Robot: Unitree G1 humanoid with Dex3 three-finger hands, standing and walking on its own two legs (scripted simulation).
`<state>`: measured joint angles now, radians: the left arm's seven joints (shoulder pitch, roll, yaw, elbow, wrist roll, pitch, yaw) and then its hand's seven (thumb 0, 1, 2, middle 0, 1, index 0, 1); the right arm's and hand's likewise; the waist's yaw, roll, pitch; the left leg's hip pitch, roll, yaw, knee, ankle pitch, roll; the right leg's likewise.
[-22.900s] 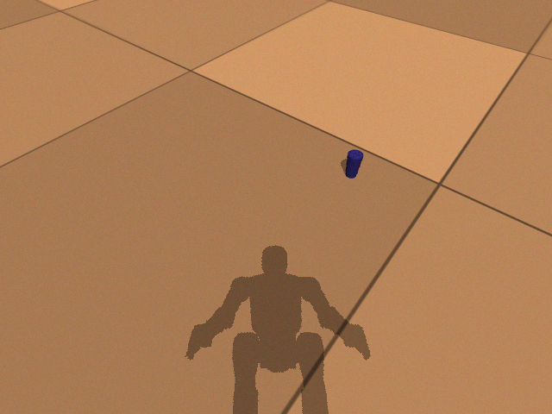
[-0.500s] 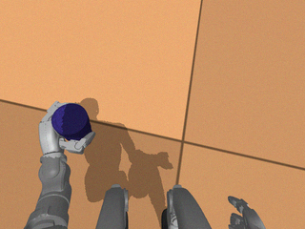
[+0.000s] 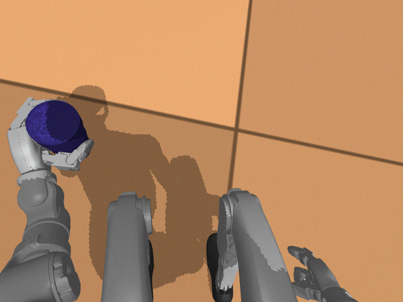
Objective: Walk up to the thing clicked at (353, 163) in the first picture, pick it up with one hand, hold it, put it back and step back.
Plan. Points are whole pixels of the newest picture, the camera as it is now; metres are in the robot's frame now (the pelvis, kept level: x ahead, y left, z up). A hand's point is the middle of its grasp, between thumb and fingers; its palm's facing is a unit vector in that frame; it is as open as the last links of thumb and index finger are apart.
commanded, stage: crouch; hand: left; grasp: from the side
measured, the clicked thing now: (66, 137) +0.42 +0.25 -0.07
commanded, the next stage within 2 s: lower in 0.80 s
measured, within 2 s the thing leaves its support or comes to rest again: neither
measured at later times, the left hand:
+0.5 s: hand (80, 144) +0.44 +0.26 -0.17, palm faces +0.30 -0.95 -0.01, open 10.0 cm
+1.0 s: hand (86, 151) +0.44 +0.26 -0.23, palm faces +0.29 -0.96 +0.00, open 10.0 cm
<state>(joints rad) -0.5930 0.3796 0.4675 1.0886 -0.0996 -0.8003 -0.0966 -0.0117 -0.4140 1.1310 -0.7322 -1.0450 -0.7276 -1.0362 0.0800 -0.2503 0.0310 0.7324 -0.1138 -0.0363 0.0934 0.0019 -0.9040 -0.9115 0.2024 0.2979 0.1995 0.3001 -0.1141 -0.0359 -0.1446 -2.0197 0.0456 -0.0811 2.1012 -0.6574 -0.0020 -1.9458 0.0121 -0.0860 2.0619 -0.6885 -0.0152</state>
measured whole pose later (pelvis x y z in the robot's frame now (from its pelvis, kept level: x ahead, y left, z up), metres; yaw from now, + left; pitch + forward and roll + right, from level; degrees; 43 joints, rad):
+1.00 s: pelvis -0.01 +0.01 -0.12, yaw -6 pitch +24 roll -11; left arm -0.62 0.59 0.58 1.18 -0.11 -0.86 -0.12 -0.01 -0.42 1.14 -0.74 -1.04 -0.73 -1.03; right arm -0.01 -0.30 0.22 0.70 -0.22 0.02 0.11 0.00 -0.90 -0.91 0.20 0.30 0.20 0.30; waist -0.19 -0.11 0.09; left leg -2.29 0.04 -0.21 2.53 -0.68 0.00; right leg -2.16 0.04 -0.19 2.41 -0.68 0.00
